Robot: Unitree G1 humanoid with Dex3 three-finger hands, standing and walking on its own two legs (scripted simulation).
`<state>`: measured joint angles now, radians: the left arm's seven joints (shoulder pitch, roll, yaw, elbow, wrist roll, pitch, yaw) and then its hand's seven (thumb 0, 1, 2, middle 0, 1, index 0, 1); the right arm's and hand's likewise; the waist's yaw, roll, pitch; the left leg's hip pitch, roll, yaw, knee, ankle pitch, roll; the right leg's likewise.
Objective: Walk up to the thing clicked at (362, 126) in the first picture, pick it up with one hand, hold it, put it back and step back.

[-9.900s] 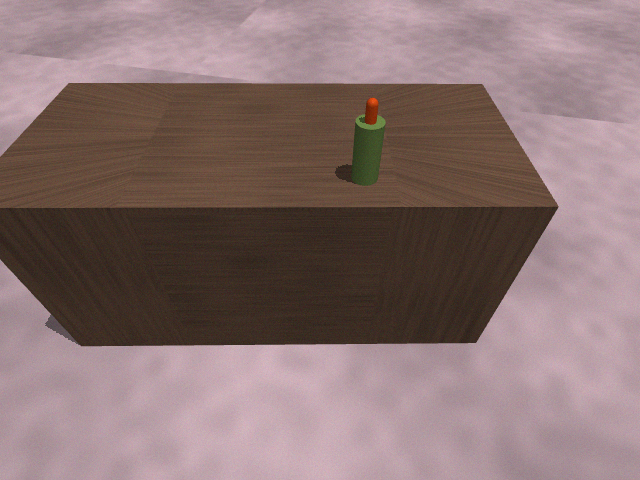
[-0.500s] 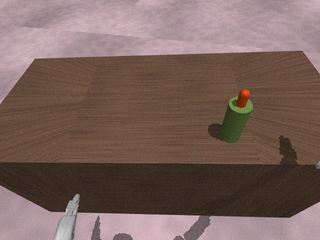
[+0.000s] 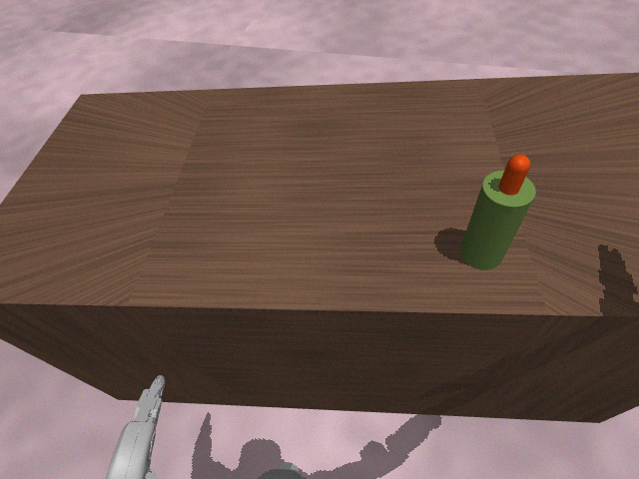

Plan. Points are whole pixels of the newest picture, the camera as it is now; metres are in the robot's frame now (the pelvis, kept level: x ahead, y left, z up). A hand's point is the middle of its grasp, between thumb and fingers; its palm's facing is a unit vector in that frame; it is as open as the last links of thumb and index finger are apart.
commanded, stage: go down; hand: right
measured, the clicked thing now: (498, 212) +0.50 -0.18 +0.02
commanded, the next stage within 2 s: approach in 1.30 s
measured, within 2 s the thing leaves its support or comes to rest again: neither
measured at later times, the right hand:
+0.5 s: hand out of the picture +0.42 -0.38 +0.11, palm faces +0.14 +0.99 +0.00, open 17.6 cm
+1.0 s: hand out of the picture +0.42 -0.38 +0.11, palm faces +0.16 +0.99 +0.01, open 17.6 cm
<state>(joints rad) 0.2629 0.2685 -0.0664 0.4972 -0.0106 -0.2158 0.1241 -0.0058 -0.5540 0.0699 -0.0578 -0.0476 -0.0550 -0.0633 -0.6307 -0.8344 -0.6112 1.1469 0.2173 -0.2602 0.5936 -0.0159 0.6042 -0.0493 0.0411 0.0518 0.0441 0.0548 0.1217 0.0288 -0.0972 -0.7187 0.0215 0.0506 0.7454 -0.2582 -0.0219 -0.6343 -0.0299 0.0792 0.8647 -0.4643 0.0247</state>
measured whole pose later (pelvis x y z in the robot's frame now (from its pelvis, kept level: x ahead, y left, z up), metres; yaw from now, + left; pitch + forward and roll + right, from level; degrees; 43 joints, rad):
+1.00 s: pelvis +0.00 +0.00 -0.01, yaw +0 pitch +16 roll +3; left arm 0.32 0.28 -0.08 0.35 0.00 -0.20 0.09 -0.01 -0.55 0.07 -0.06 -0.05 -0.06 -0.06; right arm -0.72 -0.92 -0.65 1.22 0.17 -0.23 0.60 -0.01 0.57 -0.06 0.05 0.05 0.05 0.05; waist 0.15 0.03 -0.11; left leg -0.82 0.02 0.05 0.82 -0.28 -0.03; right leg -0.74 -0.03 0.08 0.95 -0.50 0.02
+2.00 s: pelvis -0.01 -0.01 -0.05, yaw +2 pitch +23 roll +3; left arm 0.37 0.28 0.02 0.10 0.05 -0.17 0.04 -0.01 -0.54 0.05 -0.06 -0.05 -0.07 -0.06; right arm -0.73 -0.62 -0.58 1.14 0.11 -0.43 0.34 -0.02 0.56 -0.05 0.05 0.04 0.05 0.05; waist 0.25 0.05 -0.11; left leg -1.09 0.01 0.02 1.03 -0.34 -0.03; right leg -0.99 -0.03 0.07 1.17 -0.58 0.02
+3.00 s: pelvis -0.02 +0.00 -0.06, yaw +2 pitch +23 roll +3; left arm 0.41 0.25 0.02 -0.03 0.06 -0.10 -0.02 -0.01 -0.55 0.07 -0.05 -0.05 -0.05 -0.06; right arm -0.89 -0.51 -0.48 1.18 0.01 -0.42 0.11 -0.02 0.55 0.00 0.39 0.14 0.38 0.14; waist 0.25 0.02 -0.13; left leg -1.13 0.01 0.02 1.08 -0.36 -0.02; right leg -1.03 -0.03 0.07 1.21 -0.59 0.03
